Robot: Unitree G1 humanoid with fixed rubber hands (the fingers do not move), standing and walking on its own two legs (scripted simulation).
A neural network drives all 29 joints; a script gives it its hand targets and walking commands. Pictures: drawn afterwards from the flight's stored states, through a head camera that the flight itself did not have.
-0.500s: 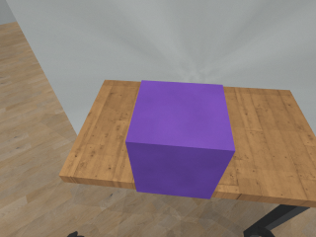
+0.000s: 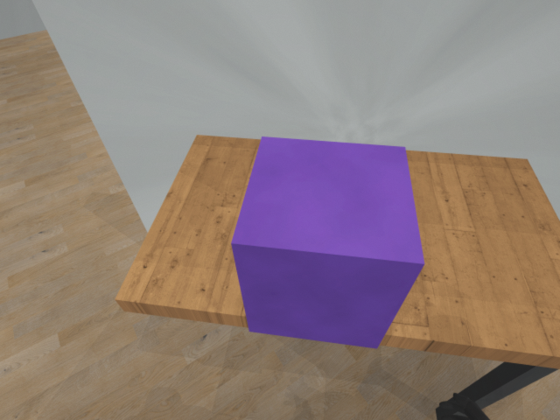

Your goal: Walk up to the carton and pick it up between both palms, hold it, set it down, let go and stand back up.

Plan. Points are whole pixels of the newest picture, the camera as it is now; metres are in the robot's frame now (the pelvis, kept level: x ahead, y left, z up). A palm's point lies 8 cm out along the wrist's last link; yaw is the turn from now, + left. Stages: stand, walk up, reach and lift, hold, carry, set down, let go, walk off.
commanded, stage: walk up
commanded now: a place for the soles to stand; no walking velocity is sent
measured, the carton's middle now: (321, 246) +0.37 -0.04 +0.04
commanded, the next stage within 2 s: reach and lift in 0.52 s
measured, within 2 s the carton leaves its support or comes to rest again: neither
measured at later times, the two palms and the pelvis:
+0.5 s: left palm out of the picture +0.06 +0.26 -0.10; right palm out of the picture +0.11 -0.26 -0.09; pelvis +0.00 -0.01 +0.00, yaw +2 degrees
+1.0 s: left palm (141, 406) +0.17 +0.22 -0.06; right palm (510, 414) +0.15 -0.27 -0.04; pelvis +0.00 -0.02 +0.01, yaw -5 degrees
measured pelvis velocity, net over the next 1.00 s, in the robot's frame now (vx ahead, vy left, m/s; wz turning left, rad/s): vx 0.00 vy -0.02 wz -0.09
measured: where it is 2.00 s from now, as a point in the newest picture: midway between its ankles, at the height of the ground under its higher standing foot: outside the picture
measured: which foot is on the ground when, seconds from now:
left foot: down 0.00-1.00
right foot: down 0.00-1.00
